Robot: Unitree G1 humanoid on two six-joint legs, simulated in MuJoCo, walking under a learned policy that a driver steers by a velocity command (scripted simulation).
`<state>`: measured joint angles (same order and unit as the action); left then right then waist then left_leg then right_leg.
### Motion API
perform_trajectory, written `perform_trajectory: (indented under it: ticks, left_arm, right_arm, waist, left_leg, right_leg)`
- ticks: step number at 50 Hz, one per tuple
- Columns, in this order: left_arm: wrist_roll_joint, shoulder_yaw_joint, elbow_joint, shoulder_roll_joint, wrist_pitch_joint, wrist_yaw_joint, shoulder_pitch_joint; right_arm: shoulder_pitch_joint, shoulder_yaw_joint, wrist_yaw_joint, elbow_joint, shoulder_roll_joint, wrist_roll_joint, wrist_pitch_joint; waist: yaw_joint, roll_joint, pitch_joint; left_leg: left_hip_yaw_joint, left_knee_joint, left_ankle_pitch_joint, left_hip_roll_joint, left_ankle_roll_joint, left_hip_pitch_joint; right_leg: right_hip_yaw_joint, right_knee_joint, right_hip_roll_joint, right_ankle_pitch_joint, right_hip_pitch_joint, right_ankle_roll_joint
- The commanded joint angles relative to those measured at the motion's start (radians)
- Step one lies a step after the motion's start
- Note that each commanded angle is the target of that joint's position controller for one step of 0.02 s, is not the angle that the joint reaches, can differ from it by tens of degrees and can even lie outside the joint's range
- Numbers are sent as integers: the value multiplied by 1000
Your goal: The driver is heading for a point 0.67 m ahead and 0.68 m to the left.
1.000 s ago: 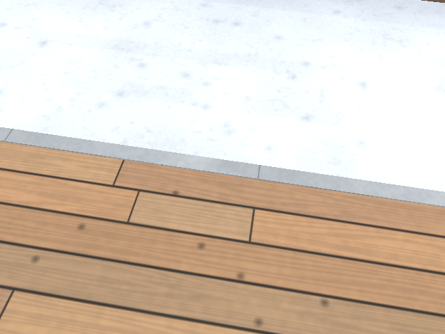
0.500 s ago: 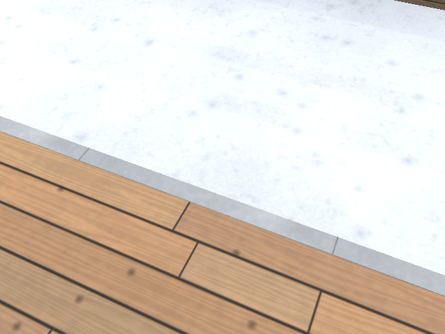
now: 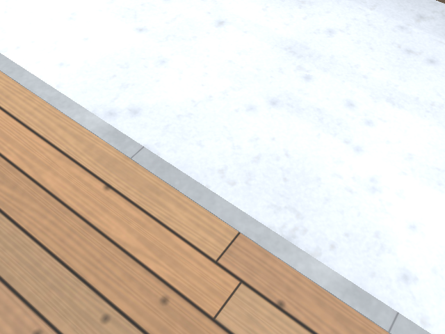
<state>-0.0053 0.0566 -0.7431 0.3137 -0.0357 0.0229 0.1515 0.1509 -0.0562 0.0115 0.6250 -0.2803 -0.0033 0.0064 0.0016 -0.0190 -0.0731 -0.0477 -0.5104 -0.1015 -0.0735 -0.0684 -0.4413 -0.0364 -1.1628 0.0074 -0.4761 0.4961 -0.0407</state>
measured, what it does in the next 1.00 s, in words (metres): steps on the spot, turning left: right foot, then left foot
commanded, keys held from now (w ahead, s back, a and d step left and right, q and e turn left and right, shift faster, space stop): q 1.00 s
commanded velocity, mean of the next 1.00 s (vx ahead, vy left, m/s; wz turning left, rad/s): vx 0.03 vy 0.00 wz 0.58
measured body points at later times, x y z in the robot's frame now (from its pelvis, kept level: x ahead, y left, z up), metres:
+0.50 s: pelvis +0.05 -0.04 +0.01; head +0.08 -0.06 +0.46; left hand +0.14 +0.26 -0.06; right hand +0.26 -0.30 -0.10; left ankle -0.01 +0.09 -0.63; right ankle +0.09 -0.14 -0.73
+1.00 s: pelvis +0.01 +0.01 +0.02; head +0.03 +0.06 +0.46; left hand -0.01 +0.34 -0.09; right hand +0.30 -0.14 -0.06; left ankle -0.03 +0.08 -0.73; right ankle +0.11 -0.13 -0.65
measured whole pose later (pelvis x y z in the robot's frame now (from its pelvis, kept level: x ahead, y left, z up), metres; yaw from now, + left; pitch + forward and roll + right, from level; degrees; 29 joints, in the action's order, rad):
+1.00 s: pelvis +0.01 +0.01 +0.02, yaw +35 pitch +2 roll -2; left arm 0.01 0.11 -0.69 0.32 0.02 0.03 0.11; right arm 0.18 -0.07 -0.02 0.61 -0.29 0.01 0.03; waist 0.00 -0.03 -0.06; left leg -0.09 -0.45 -0.21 -0.04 -0.06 -0.27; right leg -0.04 -1.03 0.01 -0.34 0.54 -0.08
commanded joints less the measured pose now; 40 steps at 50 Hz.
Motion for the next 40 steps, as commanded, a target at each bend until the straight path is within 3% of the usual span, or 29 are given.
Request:
perform_trajectory:
  ticks: [1,3,6,11,14,15,16,17,18,20,24,27,30,34,36,37,38,39,40]
  left_arm:
    - [9,20,55,78,4,12,77]
    - [13,15,65,65,8,14,51]
    - [9,11,85,58,18,11,-1]
    - [1,19,120,56,8,-2,-56]
    - [1,35,103,59,-4,-14,16]
    - [14,51,103,112,-2,-11,41]
    - [35,70,107,199,12,-9,19]
    - [53,65,134,154,11,-13,-14]
    - [48,49,160,99,10,-8,-75]
    - [15,35,179,48,15,-2,-143]
    - [20,35,175,52,32,10,-92]
    - [15,54,163,92,41,14,-40]
    - [10,70,165,127,47,4,-57]
    - [-17,79,148,150,51,-12,-49]
    - [-34,80,136,148,47,-14,-68]
    - [-35,73,112,114,42,-17,-21]
    - [4,56,126,53,39,-21,-6]
    - [25,46,188,41,35,-9,-94]
    - [22,59,182,84,39,1,-140]
  right_arm:
    - [12,-52,-18,-62,-160,-8,-1]
    - [24,-59,-31,-58,-174,1,7]
    - [11,-61,-45,-65,-175,8,27]
    - [28,-65,-42,-66,-168,12,36]
    - [6,-63,-45,-73,-155,33,45]
    - [41,-54,-47,-73,-119,35,46]
    - [80,-55,-48,-92,-104,45,40]
    - [83,-84,-48,-79,-190,24,27]
    - [98,-102,-46,-53,-225,27,30]
    - [136,-102,-54,-12,-190,27,56]
    - [63,-80,-47,-44,-125,45,63]
    - [1,-60,-36,-78,-98,36,60]
    - [-10,-47,-20,-93,-85,31,60]
    - [8,-53,-3,-98,-101,36,69]
    - [60,-63,5,-83,-106,34,75]
    - [100,-76,-2,-71,-133,30,74]
    - [141,-105,-16,-81,-246,28,66]
    - [121,-111,-15,-96,-312,-3,47]
    - [133,-96,-5,-97,-252,-22,19]
  waist:
    - [22,115,217]
    - [14,107,241]
    - [3,117,225]
    - [-20,160,175]
    - [28,156,175]
    - [16,55,200]
    - [-35,-244,157]
    - [-18,-235,138]
    - [-40,-150,125]
    - [-55,-101,96]
    - [-5,-124,84]
    - [34,-134,123]
    - [35,-149,148]
    - [24,-166,157]
    - [-21,-159,162]
    - [-33,-100,171]
    - [-20,170,179]
    - [-36,356,177]
    - [-88,227,207]
  left_leg:
    - [-296,168,339,239,-204,195]
    - [-301,161,319,232,-205,192]
    - [-334,177,109,206,-182,147]
    - [-445,169,-38,192,-156,165]
    - [-468,101,-55,147,-98,151]
    - [-401,-17,-240,85,-43,58]
    - [-171,-231,-480,-89,31,-139]
    - [-130,-482,-526,-55,85,-179]
    - [-131,-612,-464,-20,105,-161]
    - [-102,-736,-361,0,143,-171]
    - [-27,-713,-283,37,186,-210]
    - [-5,-565,-306,89,201,-199]
    - [41,-426,-329,121,186,-81]
    - [98,-228,-292,105,137,35]
    - [130,-7,-134,74,83,170]
    - [86,96,-1,69,45,303]
    - [-225,151,332,280,-40,491]
    - [-474,133,500,475,-255,465]
    - [-440,164,386,453,-286,423]
  right_leg:
    - [-29,96,10,54,19,-17]
    - [-38,172,-2,101,0,-30]
    - [-51,260,-19,168,-37,-37]
    - [-66,440,-47,137,-92,-10]
    - [-45,724,-39,284,-255,36]
    - [-155,786,107,336,-378,88]
    - [-388,845,317,485,-416,232]
    - [-487,866,410,540,-337,319]
    - [-396,847,365,544,-303,297]
    - [-235,826,260,506,-298,232]
    - [-102,830,217,571,-373,260]
    - [-89,810,263,657,-485,279]
    - [-41,801,288,715,-457,283]
    - [-5,763,314,731,-442,266]
    - [48,682,293,662,-387,204]
    - [102,593,255,536,-292,132]
    - [203,324,146,167,-36,23]
    - [126,101,10,-212,195,-31]
    - [5,-16,27,-205,192,-24]
Keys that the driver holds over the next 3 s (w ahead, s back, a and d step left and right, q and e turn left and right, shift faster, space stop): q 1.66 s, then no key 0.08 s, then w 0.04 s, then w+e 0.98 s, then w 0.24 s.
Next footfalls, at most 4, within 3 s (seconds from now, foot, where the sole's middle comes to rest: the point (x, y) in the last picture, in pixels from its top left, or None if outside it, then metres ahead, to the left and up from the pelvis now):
0.30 right None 0.13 -0.13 -0.77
0.74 left None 0.01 0.10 -0.77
1.24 right None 0.15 -0.06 -0.77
1.66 left None -0.07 0.10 -0.77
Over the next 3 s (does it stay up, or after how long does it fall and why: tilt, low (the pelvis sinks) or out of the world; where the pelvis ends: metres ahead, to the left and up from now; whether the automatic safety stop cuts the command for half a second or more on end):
stays up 0.41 0.40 0.01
